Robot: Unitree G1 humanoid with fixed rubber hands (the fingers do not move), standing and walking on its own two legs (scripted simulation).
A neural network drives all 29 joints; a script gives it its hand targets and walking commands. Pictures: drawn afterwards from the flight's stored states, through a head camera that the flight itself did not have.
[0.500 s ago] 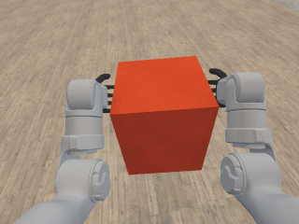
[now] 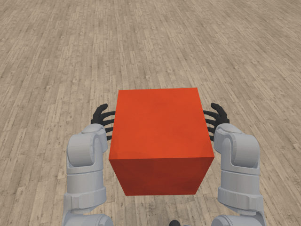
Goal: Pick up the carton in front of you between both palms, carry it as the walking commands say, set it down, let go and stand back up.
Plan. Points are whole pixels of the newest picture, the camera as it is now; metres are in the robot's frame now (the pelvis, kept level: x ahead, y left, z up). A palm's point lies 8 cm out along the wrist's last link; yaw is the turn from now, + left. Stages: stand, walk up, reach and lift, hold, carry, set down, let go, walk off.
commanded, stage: carry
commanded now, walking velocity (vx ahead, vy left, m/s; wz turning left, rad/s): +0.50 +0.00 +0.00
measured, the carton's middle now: (159, 145) +0.33 +0.00 +0.01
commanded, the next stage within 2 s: none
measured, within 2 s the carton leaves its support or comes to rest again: neither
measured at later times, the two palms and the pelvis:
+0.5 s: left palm (104, 68) +0.58 +0.18 +0.09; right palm (192, 66) +0.59 -0.12 +0.09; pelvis +0.33 +0.03 -0.02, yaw +0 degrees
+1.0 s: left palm (118, 22) +0.89 +0.16 +0.10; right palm (186, 23) +0.89 -0.13 +0.10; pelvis +0.63 +0.02 -0.01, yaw +0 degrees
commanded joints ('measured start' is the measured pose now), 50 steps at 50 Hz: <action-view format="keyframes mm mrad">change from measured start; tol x32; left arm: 1 -426 -1064 -732 -92 -373 -6 -243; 50 -155 -856 -777 -249 -376 42 -273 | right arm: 1 -416 967 756 -70 405 20 261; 50 -159 819 814 -207 420 56 271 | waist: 1 7 110 -453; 3 18 -287 -529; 23 2 -141 -101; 27 -36 384 -368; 50 -4 108 -188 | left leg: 1 20 138 31 381 767 4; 4 -703 -11 -96 894 -135 -22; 24 -223 -8 147 150 243 3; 27 313 410 -645 -101 73 198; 50 8 181 94 170 584 33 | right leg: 1 520 -26 -2 -99 74 -40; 4 938 -389 601 -94 132 -249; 21 502 -206 64 -258 24 -99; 25 341 -125 -53 211 200 -21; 27 -126 71 31 734 -451 44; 29 -183 -36 159 887 -423 -11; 50 300 27 -103 -2 -143 -25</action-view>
